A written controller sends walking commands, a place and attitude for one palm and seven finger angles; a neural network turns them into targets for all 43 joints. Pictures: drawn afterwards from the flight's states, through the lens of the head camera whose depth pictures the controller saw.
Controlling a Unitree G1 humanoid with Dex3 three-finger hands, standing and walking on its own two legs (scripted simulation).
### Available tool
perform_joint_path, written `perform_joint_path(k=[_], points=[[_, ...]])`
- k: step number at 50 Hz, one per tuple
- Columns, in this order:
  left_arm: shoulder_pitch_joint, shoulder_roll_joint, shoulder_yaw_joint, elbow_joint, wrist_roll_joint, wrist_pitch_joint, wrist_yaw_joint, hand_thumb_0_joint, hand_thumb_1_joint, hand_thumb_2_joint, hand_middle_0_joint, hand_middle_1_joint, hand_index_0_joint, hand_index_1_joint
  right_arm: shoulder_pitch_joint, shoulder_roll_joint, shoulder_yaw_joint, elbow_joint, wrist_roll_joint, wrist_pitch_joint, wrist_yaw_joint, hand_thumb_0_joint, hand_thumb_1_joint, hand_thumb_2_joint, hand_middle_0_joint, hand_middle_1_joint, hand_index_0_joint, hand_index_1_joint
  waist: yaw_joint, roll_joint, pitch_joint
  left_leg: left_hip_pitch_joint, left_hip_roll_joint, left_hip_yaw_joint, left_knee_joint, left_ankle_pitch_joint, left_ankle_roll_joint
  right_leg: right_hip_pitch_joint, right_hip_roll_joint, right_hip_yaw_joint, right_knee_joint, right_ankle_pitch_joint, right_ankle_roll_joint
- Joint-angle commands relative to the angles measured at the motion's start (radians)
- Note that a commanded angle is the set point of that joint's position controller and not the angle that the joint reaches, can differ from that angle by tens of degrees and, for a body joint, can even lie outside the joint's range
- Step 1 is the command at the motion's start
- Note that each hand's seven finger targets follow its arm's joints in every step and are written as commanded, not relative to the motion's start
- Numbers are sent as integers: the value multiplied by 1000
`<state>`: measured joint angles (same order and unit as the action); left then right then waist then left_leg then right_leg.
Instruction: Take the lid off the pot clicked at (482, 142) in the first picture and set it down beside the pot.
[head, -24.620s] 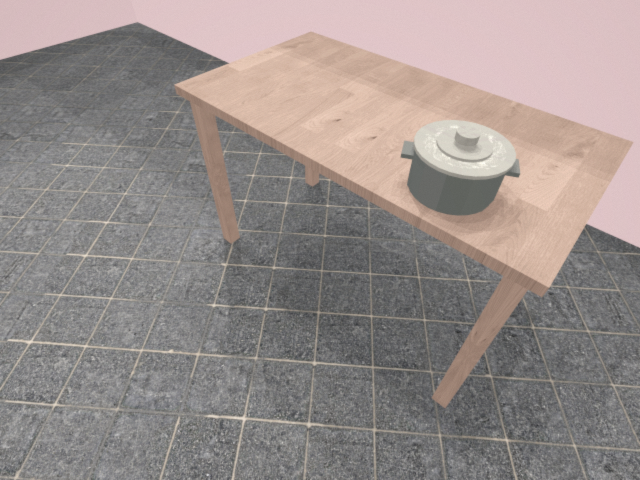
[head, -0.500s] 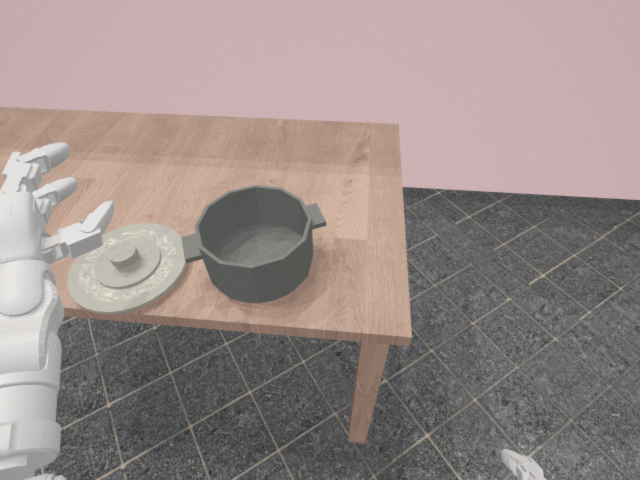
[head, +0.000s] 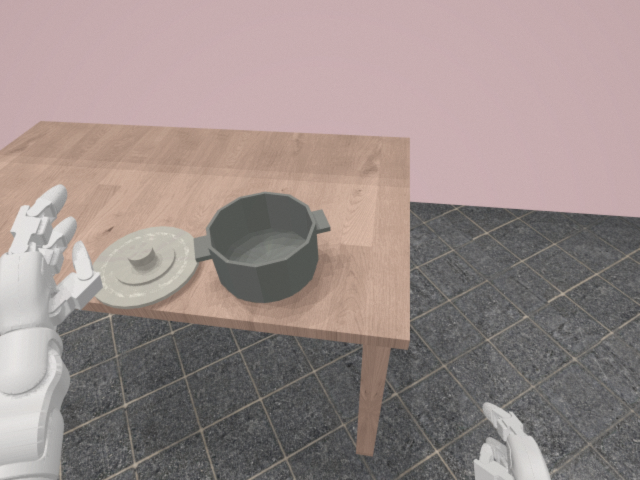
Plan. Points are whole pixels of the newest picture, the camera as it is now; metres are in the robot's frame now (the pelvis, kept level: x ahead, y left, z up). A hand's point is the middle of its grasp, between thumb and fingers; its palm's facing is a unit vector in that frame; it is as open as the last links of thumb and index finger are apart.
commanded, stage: draw the hand back to the body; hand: left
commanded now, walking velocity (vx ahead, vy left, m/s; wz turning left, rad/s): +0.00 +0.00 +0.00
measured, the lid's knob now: (140, 254) +0.49 +0.40 -0.04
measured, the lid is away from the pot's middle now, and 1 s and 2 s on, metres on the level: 0.24 0.24 0.24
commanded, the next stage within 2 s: step back with the hand held close in 0.66 s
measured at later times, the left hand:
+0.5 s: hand (59, 360) +0.18 +0.26 +0.16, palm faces +0.37 -0.86 -0.34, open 7.5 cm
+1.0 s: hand (24, 375) +0.16 +0.29 +0.16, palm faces +0.34 -0.84 -0.41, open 7.5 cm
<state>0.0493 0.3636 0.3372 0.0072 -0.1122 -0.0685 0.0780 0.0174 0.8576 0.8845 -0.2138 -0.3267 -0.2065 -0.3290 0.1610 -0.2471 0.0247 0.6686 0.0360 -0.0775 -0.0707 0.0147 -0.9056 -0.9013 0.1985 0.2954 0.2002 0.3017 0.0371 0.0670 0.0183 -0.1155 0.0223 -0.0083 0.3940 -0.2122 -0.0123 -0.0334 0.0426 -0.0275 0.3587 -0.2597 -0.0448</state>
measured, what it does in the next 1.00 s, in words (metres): shifts its weight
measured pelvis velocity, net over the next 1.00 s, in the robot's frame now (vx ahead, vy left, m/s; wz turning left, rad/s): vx -0.03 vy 0.05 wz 0.01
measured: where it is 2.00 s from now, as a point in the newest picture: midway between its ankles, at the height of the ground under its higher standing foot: outside the picture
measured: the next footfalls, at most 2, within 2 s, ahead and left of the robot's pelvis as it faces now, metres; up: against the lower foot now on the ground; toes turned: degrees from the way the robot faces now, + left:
right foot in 1.72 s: -0.08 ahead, -0.07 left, +0.00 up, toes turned +0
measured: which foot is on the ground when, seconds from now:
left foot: down 0.00-1.00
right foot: down 0.00-1.00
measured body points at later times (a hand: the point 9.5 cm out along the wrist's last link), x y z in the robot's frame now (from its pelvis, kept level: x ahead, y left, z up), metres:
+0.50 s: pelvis -0.01 +0.02 +0.00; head -0.04 +0.00 +0.45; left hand +0.15 +0.31 +0.17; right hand +0.18 -0.19 -0.08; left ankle +0.00 +0.13 -0.74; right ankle -0.04 -0.09 -0.74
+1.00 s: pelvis -0.03 +0.05 +0.00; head -0.02 +0.05 +0.45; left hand +0.14 +0.33 +0.18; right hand +0.16 -0.18 -0.08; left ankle +0.00 +0.13 -0.74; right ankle -0.04 -0.09 -0.74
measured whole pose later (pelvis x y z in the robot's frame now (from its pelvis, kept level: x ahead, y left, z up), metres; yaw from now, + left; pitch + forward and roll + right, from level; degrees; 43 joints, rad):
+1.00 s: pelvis -0.03 +0.05 +0.00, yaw +0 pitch -2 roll -2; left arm 0.56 0.36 0.34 -0.53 -0.07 -0.18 0.07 0.02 0.89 0.90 -0.21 -0.30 -0.20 -0.30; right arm 0.19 -0.22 0.02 0.58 0.01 -0.09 -0.04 0.02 -0.90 -0.90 0.20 0.30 0.20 0.30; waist 0.02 0.03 0.03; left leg -0.25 -0.02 0.00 0.49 -0.21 0.05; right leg -0.14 0.00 -0.02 0.41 -0.24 0.02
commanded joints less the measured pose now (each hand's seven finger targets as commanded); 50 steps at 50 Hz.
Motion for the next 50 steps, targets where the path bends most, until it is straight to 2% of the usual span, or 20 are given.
perform_joint_path(k=[1, 3, 7, 10, 13, 16, 19, 23, 26, 30, 33, 38, 39, 40, 41, 42, 43, 44, 46, 50], points=[[-162, 239, 101, -328, -6, -87, 13, 0, 900, 900, -200, -300, -200, -300, -132, -94, -31, -163, -3, -66, -9, 0, -900, -900, 200, 300, 200, 300, 2, 10, -159, 132, -27, 35, -9, 225, 63, -44, -40, 16, -56, 350, 30], [-90, 215, 95, -322, -7, -81, 11, 0, 900, 900, -200, -300, -200, -300, -130, -94, -32, -162, -5, -67, -8, 0, -900, -900, 200, 300, 200, 300, 3, -33, -134, 120, -24, 33, -13, 226, 63, -52, -38, 10, -55, 349, 31], [-6, 194, 85, -356, -7, -83, 8, 0, 900, 900, -200, -300, -200, -300, -138, -90, -34, -168, -8, -71, -10, 0, -900, -900, 200, 300, 200, 300, 4, -60, -99, 115, -21, 30, -19, 198, 64, -72, -36, 7, -70, 300, 32], [37, 192, 79, -437, -4, -92, 8, 0, 900, 900, -200, -300, -200, -300, -143, -86, -32, -171, -12, -79, -8, 0, -900, -900, 200, 300, 200, 300, 5, 6, -95, 120, -20, 25, -25, 173, 59, -77, -37, 8, -79, 256, 27], [118, 181, 79, -496, -1, -96, 12, 0, 900, 900, -200, -300, -200, -300, -143, -83, -33, -176, -17, -89, -8, 0, -900, -900, 200, 300, 200, 300, 13, -19, -113, 125, -17, 22, -27, 193, 58, -62, -39, 6, -73, 271, 26], [177, 158, 61, -518, 0, -91, 9, 0, 900, 900, -200, -300, -200, -300, -143, -81, -31, -178, -18, -91, -6, 0, -900, -900, 200, 300, 200, 300, 10, -30, -73, 104, -13, 14, -34, 160, 54, -81, -37, 1, -80, 223, 25], [223, 160, 58, -601, 6, -98, 10, 0, 900, 900, -200, -300, -200, -300, -147, -77, -30, -188, -19, -100, -3, 0, -900, -900, 200, 300, 200, 300, 12, 11, -65, 101, -12, 4, -41, 131, 49, -88, -35, 1, -85, 177, 20], [358, 134, 50, -640, 9, -94, 11, 0, 900, 900, -200, -300, -200, -300, -141, -73, -31, -193, -25, -106, -2, 0, -900, -900, 200, 300, 200, 300, 19, -12, -60, 87, -8, 4, -37, 139, 48, -86, -36, -1, -78, 187, 19], [353, 125, 37, -637, 12, -85, 13, 0, 900, 900, -200, -300, -200, -300, -140, -73, -28, -190, -24, -105, -5, 0, -900, -900, 200, 300, 200, 300, 10, -35, -21, 69, -7, -4, -44, 97, 47, -111, -33, -4, -88, 139, 20], [331, 137, 48, -670, 21, -88, 25, 0, 900, 900, -200, -300, -200, -300, -136, -70, -27, -185, -27, -117, -13, 0, -900, -900, 200, 300, 200, 300, 12, 11, -23, 76, -7, -13, -51, 59, 44, -116, -34, -2, -90, 96, 16], [354, 108, 21, -666, 23, -81, 22, 0, 900, 900, -200, -300, -200, -300, -138, -70, -25, -188, -29, -117, -12, 0, -900, -900, 200, 300, 200, 300, 13, -21, -22, 70, -7, -20, -56, 60, 43, -109, -32, -6, -86, 92, 17], [358, 128, 41, -680, 27, -82, 27, 0, 900, 900, -200, -300, -200, -300, -137, -67, -24, -188, -31, -124, -12, 0, -900, -900, 200, 300, 200, 300, 21, 6, -25, 65, -10, -26, -62, 45, 42, -100, -31, -1, -85, 81, 12], [187, 277, 208, -775, 18, -139, 37, 0, 900, 900, -200, -300, -200, -300, -115, -73, -11, -241, -20, -95, -4, 0, -900, -900, 200, 300, 200, 300, -2, 54, 86, -35, 12, -41, -51, -67, 65, -165, -78, 52, -111, 76, 21], [208, 254, 191, -751, 31, -160, 33, 0, 900, 900, -200, -300, -200, -300, -115, -66, -20, -212, -27, -91, -2, 0, -900, -900, 200, 300, 200, 300, -2, -44, 63, -66, 7, -56, -23, -83, 69, -168, -92, 79, -118, 75, 20], [316, 197, 155, -664, 32, -162, 24, 0, 900, 900, -200, -300, -200, -300, -94, -72, -29, -201, -31, -86, 4, 0, -900, -900, 200, 300, 200, 300, -10, -136, 59, -62, 5, -59, 14, -56, 71, -185, -105, 85, -120, 82, 21], [385, 153, 117, -648, 35, -158, 15, 0, 900, 900, -200, -300, -200, -300, -93, -71, -36, -207, -30, -82, 11, 0, -900, -900, 200, 300, 200, 300, -14, -147, 33, -45, 9, -55, 41, -11, 72, -196, -121, 95, -109, 122, 21], [431, 126, 91, -652, 37, -160, 6, 0, 900, 900, -200, -300, -200, -300, -85, -78, -40, -219, -32, -76, 16, 0, -900, -900, 200, 300, 200, 300, -17, -127, 0, -47, 12, -51, 55, 28, 73, -182, -131, 81, -86, 164, 25], [448, 116, 81, -687, 37, -170, 0, 0, 900, 900, -200, -300, -200, -300, -91, -78, -42, -229, -28, -76, 21, 0, -900, -900, 200, 300, 200, 300, -20, -64, -36, -43, 16, -47, 47, 59, 72, -163, -133, 73, -57, 197, 25], [500, 114, 75, -711, 40, -172, -3, 0, 900, 900, -200, -300, -200, -300, -75, -93, -50, -247, -26, -64, 21, 0, -900, -900, 200, 300, 200, 300, -20, -10, -71, -62, 36, -62, 26, 108, 74, -142, -124, 49, -1, 227, 34], [560, 160, 128, -763, 40, -174, 5, 0, 900, 900, -200, -300, -200, -300, -54, -94, -61, -271, -22, -41, 14, 0, -900, -900, 200, 300, 200, 300, -15, -38, -124, -88, 67, -93, 10, 198, 82, -121, -101, 28, 77, 241, 47]])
